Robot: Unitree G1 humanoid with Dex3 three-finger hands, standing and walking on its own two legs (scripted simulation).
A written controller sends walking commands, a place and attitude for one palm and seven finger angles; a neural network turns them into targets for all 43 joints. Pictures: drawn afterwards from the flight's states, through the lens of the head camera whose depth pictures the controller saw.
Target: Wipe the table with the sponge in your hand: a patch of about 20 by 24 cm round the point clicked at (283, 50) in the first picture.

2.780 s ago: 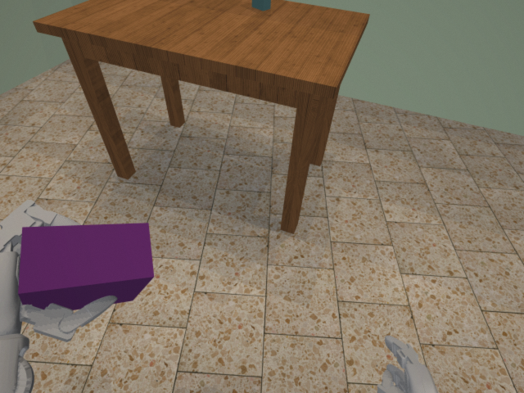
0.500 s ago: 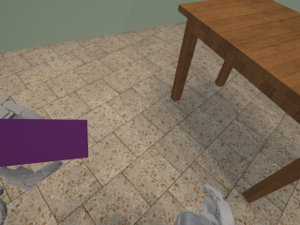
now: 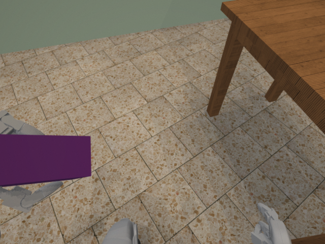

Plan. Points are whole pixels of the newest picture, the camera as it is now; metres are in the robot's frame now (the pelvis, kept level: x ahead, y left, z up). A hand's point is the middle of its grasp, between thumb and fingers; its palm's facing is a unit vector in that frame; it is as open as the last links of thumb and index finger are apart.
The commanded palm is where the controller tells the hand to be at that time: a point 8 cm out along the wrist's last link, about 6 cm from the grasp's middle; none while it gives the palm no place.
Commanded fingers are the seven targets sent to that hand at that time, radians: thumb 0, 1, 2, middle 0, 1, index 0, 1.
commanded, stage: walk to a spot facing it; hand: left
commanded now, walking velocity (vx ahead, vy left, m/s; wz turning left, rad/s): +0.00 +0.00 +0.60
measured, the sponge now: (55, 161) +0.23 +0.19 +0.16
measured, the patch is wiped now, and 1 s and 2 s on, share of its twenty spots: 0.00 0.00 0.00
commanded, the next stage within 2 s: turn to face it in 0.08 s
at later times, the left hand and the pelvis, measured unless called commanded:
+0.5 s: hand (18, 136) +0.26 +0.24 +0.20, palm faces +0.54 -0.71 -0.45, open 10.6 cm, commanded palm +0.23 +0.27 +0.18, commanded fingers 0.00 0.10 1.30 -1.20 -1.60 -1.20 -1.60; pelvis +0.08 -0.02 -0.01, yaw +3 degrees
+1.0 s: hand (104, 125) +0.30 +0.12 +0.18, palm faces +0.21 -0.84 -0.49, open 10.6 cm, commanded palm +0.25 +0.16 +0.18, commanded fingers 0.00 0.10 1.30 -1.20 -1.60 -1.20 -1.60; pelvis +0.03 -0.07 +0.00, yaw -13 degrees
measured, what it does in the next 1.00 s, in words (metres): steps on the spot: left foot, then right foot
